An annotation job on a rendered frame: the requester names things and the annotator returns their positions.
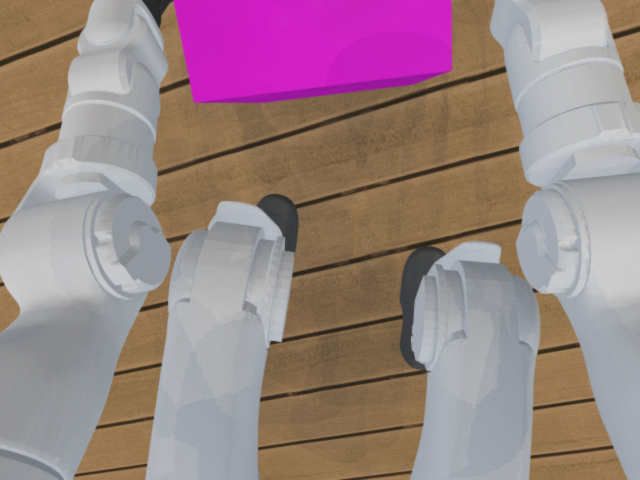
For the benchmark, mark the robot left upper arm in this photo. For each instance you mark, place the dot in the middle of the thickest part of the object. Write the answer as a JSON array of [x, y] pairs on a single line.
[[80, 270]]

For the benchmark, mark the left robot forearm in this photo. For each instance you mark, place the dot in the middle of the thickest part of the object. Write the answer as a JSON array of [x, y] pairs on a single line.
[[109, 121]]

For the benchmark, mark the robot left hand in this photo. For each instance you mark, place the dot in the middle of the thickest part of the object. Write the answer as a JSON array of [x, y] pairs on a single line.
[[157, 7]]

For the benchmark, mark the right robot forearm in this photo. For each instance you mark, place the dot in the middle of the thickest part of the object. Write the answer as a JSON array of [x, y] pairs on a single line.
[[566, 78]]

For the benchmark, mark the robot right foot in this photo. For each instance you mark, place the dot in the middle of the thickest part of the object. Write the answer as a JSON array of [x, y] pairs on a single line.
[[418, 264]]

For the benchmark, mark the robot left thigh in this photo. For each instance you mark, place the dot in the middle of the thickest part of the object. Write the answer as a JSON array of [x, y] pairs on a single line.
[[207, 409]]

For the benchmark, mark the carton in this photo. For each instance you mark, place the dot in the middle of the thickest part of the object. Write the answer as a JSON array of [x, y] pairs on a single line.
[[258, 51]]

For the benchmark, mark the robot right upper arm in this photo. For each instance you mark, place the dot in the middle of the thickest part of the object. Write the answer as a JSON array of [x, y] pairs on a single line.
[[580, 240]]

